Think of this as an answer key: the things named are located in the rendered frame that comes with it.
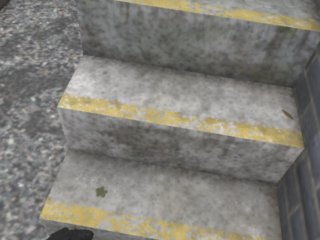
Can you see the left robot hand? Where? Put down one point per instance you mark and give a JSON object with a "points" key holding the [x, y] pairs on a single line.
{"points": [[73, 234]]}

